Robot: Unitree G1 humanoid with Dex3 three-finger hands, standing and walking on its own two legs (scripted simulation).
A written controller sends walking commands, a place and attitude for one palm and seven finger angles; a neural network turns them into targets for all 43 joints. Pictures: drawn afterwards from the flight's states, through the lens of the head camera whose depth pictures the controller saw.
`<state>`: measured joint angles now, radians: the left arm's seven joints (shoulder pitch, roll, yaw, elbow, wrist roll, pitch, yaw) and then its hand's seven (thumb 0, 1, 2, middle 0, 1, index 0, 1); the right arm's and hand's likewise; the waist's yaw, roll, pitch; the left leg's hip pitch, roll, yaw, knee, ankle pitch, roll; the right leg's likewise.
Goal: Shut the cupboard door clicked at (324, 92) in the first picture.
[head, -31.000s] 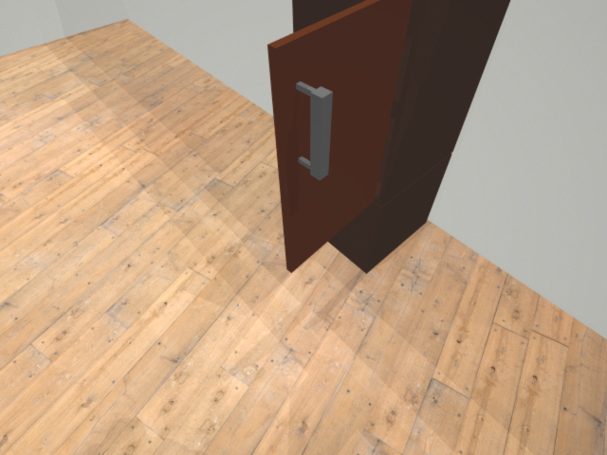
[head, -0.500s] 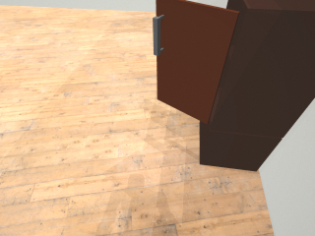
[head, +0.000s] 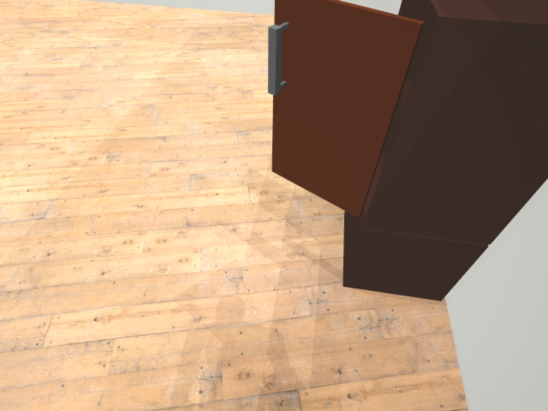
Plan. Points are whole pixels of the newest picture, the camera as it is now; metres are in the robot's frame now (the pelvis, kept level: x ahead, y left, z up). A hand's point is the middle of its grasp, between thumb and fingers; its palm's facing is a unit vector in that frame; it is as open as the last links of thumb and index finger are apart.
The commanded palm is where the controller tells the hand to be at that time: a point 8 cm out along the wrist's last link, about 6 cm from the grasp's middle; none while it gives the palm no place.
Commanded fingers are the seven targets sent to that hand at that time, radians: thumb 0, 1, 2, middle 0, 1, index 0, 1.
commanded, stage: look to check the result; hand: left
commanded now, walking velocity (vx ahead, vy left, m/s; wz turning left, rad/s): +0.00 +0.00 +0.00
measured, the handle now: (279, 59) +0.92 +0.04 +0.09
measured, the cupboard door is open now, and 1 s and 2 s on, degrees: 61 61 61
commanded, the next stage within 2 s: walk to a spot facing it in 0.42 s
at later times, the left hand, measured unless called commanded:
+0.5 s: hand out of the picture +0.02 +0.19 -0.17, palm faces +0.02 -0.97 -0.22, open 7.4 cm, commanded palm none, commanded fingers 0.00 0.90 0.90 -0.20 -0.30 -0.20 -0.30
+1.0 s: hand out of the picture +0.01 +0.24 -0.20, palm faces +0.25 -0.94 -0.21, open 7.4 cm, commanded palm none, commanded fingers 0.00 0.90 0.90 -0.20 -0.30 -0.20 -0.30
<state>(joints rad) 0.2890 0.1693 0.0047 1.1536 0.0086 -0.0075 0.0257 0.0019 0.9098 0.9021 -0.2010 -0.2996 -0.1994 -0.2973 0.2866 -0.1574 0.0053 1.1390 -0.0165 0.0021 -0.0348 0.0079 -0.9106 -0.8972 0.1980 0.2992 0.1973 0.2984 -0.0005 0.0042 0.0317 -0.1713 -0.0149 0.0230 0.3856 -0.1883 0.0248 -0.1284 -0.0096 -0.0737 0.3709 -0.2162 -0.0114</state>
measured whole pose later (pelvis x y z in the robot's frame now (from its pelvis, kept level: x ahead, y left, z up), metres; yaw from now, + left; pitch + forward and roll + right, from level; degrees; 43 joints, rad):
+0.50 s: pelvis +0.01 +0.00 +0.00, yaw +0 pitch -2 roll +0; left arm 0.24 0.21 0.01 1.14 0.01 -0.02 0.02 0.00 0.91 0.90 -0.20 -0.30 -0.20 -0.30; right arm 0.23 -0.21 0.00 1.13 -0.02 0.00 -0.03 0.01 -0.91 -0.90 0.20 0.30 0.20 0.30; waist 0.00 0.00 0.03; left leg -0.15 -0.01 0.02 0.36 -0.19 0.02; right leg -0.10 -0.01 -0.07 0.35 -0.21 -0.01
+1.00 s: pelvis +0.00 +0.03 -0.02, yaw +14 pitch +0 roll -1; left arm 0.17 0.23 0.06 0.98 0.02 0.06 0.03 0.00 0.91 0.90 -0.20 -0.30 -0.20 -0.30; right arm 0.25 -0.18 -0.05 0.99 -0.04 0.04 -0.01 0.01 -0.91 -0.90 0.20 0.30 0.20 0.30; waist -0.03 -0.04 0.11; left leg -0.37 -0.02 0.04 0.68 -0.31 0.06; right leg -0.38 -0.09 -0.09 0.99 -0.53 0.03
